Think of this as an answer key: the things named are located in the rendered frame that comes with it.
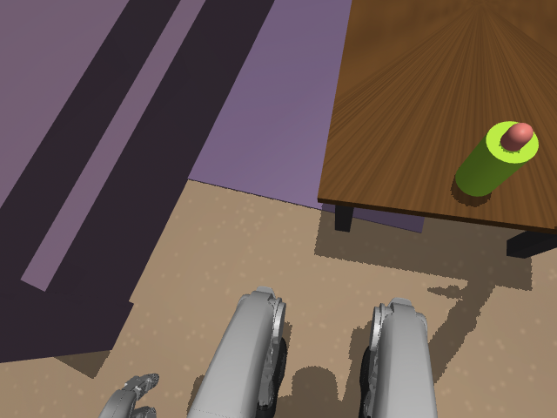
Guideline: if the left robot hand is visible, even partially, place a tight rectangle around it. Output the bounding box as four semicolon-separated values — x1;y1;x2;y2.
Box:
98;374;159;418

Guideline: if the left robot foot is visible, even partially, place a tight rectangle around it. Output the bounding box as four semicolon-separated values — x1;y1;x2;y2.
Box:
255;337;287;418

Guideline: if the coffee table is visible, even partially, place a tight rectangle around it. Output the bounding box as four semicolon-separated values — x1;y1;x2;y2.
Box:
318;0;557;259

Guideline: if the sofa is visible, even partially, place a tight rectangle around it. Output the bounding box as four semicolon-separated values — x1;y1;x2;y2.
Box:
0;0;275;363

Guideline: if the bottle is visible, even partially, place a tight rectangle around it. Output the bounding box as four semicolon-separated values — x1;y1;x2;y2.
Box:
455;121;539;197

